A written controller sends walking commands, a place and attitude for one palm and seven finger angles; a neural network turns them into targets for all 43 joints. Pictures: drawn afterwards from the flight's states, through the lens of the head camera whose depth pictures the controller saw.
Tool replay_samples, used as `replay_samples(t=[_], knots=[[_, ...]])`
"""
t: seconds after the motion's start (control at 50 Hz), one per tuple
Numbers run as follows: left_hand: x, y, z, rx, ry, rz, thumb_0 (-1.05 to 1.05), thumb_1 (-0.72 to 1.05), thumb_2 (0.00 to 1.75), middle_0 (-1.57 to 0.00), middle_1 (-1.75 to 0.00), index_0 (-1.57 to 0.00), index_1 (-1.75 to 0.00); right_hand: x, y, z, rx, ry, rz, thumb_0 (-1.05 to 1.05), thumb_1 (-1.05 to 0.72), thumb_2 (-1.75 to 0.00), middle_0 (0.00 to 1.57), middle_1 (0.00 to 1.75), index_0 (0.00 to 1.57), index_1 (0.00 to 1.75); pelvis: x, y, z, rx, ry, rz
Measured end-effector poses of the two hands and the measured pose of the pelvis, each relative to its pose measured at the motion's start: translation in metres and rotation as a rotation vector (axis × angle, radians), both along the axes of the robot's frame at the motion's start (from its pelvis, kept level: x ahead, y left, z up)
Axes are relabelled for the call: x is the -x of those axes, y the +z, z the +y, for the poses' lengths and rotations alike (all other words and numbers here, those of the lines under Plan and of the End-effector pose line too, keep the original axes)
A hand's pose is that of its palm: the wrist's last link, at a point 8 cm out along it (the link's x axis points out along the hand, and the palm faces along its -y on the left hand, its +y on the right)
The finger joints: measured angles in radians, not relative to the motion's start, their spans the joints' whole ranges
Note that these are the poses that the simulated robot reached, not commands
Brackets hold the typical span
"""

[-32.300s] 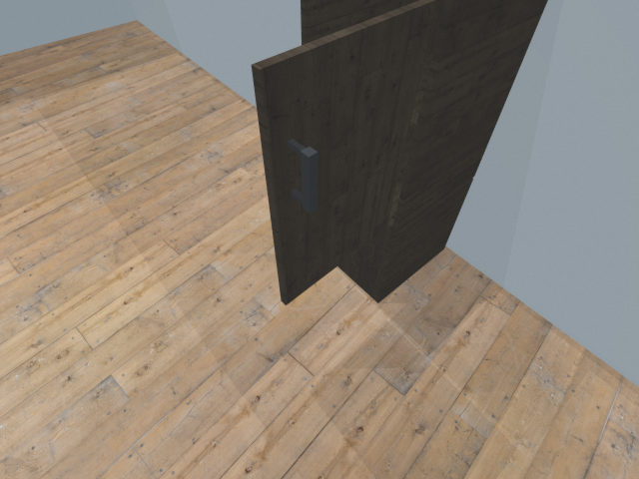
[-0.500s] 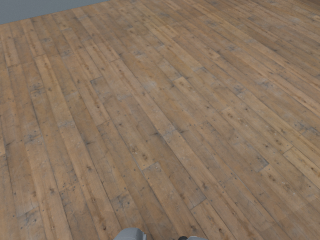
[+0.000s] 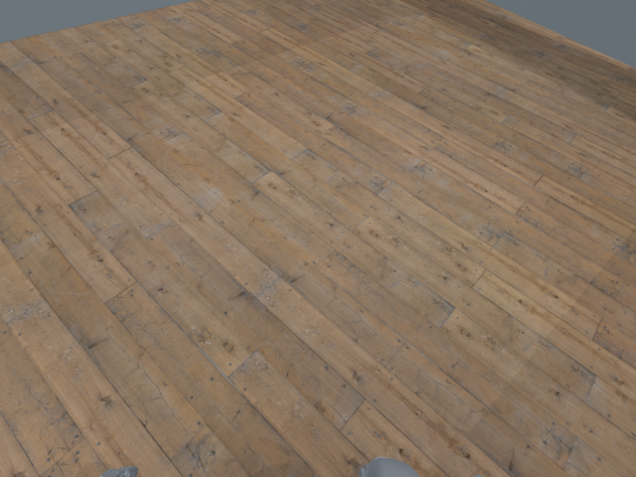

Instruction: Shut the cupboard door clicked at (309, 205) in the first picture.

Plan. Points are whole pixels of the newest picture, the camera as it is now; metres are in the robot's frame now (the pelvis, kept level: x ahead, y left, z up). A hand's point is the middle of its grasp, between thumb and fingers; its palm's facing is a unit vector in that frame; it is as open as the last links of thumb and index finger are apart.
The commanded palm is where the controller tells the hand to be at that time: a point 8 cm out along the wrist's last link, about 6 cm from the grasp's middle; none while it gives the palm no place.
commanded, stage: turn to face it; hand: left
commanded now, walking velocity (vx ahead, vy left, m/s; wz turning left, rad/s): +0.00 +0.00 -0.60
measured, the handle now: out of the picture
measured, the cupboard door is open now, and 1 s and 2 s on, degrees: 58 58 58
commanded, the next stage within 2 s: none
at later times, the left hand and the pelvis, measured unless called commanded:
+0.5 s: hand (223, 461) +0.16 +0.14 -0.17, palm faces -0.30 -0.93 -0.23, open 7.4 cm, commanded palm none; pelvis +0.01 -0.02 -0.01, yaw -18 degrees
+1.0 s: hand (261, 416) +0.22 +0.10 -0.17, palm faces -0.56 -0.78 -0.28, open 7.4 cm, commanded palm none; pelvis +0.00 -0.02 -0.02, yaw -36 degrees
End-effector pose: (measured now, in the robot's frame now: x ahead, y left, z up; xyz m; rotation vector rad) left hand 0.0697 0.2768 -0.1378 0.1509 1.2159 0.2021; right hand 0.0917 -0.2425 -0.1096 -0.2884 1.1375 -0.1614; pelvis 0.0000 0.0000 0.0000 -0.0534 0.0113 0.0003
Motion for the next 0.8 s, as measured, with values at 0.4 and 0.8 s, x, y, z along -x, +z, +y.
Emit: replay_samples(t=[0.4,0.8], knots=[[-0.095,0.012,-0.094,-0.034,-0.358,-0.062,0.00,0.90,0.90,-0.20,-0.30,-0.20,-0.30,0.111,-0.034,-0.058,-0.060,-0.359,0.128,0.00,-0.91,-0.89,0.20,0.30,0.20,0.30,-0.002,-0.009,-0.030,-0.061,-0.251,0.000],[-0.143,-0.002,-0.069,0.009,-0.523,0.019,0.01,0.91,0.90,-0.20,-0.30,-0.20,-0.29,0.122,-0.008,0.000,-0.019,-0.511,0.031,0.00,-0.90,-0.89,0.20,0.30,0.21,0.30,-0.019,-0.003,0.007,-0.008,-0.501,0.004]])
